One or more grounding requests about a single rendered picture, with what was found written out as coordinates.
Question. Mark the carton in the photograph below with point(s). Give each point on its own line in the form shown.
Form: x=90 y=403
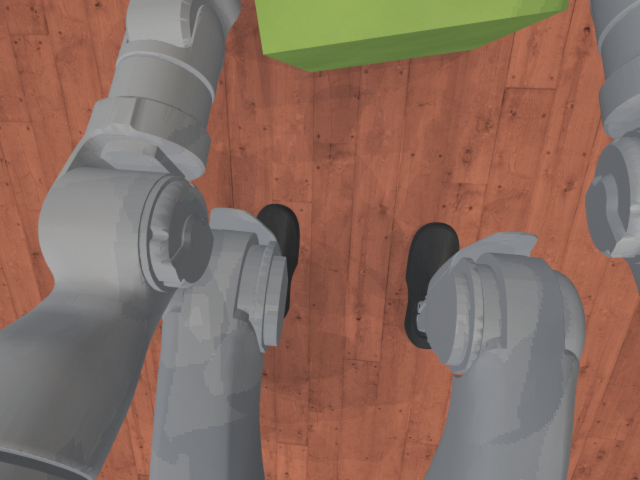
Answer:
x=318 y=35

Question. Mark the left robot forearm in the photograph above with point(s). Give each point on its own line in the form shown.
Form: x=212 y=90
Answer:
x=156 y=114

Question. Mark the robot left shin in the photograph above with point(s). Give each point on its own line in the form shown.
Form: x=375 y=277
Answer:
x=229 y=219

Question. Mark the right robot forearm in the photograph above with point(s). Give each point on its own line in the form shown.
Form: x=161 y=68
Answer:
x=617 y=28

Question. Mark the right robot thigh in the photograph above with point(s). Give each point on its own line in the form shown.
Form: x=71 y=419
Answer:
x=501 y=322

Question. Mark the right robot upper arm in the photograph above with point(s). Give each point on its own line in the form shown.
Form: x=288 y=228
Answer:
x=613 y=201

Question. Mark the left robot upper arm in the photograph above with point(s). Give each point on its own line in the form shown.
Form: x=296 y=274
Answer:
x=119 y=243

